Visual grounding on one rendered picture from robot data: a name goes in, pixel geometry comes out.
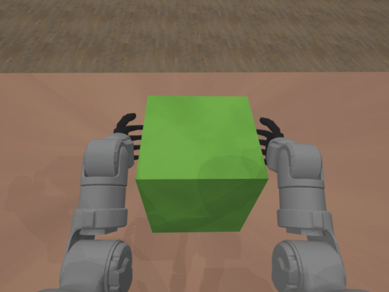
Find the left robot upper arm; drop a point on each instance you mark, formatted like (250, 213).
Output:
(96, 266)

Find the right robot forearm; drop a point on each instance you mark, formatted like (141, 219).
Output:
(301, 190)

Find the left robot hand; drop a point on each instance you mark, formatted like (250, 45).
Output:
(122, 128)

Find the left robot forearm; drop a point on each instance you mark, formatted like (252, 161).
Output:
(104, 175)

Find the right robot hand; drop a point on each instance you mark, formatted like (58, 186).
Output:
(275, 133)

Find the carton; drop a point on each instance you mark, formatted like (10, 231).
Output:
(200, 166)

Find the right robot upper arm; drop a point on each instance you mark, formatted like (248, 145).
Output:
(308, 266)

